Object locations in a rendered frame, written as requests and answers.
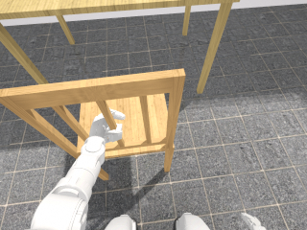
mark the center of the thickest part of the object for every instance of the chair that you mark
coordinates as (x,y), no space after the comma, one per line
(148,125)

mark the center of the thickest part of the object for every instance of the robot right thigh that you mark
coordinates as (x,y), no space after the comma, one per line
(191,222)

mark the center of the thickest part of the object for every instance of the left robot upper arm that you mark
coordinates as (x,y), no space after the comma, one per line
(61,212)

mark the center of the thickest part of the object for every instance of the robot thigh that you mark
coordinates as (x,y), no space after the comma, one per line
(121,223)
(191,222)

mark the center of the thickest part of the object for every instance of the robot right hand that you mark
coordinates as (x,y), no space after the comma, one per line
(252,222)

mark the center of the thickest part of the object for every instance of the robot left thigh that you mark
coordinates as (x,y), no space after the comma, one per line
(121,223)

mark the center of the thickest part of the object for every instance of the left robot forearm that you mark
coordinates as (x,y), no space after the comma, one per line
(83,174)

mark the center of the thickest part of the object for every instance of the robot left hand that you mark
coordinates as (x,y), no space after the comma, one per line
(100,127)

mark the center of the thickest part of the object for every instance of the table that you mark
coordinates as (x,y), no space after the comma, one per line
(15,9)

